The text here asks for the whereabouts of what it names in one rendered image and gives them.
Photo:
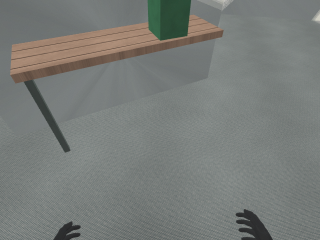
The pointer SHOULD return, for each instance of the robot left hand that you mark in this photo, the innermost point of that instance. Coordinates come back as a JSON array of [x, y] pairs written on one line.
[[67, 228]]

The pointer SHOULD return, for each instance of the carton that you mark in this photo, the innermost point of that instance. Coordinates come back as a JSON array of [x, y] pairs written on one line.
[[168, 19]]

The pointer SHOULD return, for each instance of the table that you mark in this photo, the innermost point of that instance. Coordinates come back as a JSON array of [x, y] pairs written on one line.
[[47, 57]]

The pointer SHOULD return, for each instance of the robot right hand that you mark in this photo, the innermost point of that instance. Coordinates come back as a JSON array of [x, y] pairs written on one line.
[[258, 229]]

